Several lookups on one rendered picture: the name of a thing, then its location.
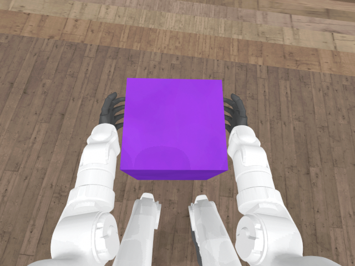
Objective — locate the carton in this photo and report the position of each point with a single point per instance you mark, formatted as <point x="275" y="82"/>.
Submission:
<point x="174" y="129"/>

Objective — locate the left robot upper arm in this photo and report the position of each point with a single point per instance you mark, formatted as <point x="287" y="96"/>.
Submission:
<point x="89" y="239"/>

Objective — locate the right robot upper arm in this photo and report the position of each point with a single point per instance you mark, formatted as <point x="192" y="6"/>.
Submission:
<point x="265" y="240"/>

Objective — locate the right robot forearm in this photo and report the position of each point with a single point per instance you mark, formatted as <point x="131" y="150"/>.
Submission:
<point x="256" y="191"/>

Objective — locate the robot left shin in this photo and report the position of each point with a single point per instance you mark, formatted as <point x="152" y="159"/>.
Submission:
<point x="147" y="195"/>

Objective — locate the left robot hand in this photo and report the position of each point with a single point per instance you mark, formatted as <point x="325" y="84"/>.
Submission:
<point x="107" y="116"/>

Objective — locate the left robot forearm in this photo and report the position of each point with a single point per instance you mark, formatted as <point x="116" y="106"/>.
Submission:
<point x="96" y="173"/>

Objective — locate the right robot hand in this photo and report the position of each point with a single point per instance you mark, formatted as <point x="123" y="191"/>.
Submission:
<point x="238" y="113"/>

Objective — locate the left robot thigh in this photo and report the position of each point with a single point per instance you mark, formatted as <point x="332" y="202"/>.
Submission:
<point x="136" y="247"/>

